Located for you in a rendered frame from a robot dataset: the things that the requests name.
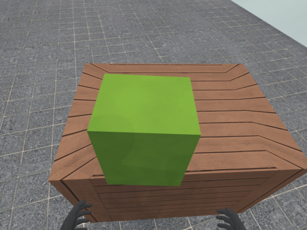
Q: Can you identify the left robot hand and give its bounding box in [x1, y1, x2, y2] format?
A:
[60, 199, 92, 230]

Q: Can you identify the carton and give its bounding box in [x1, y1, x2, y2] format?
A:
[87, 74, 201, 186]

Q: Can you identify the pedestal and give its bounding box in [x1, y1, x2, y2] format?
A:
[48, 63, 307, 223]

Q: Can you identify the right robot hand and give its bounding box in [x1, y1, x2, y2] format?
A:
[216, 207, 246, 230]

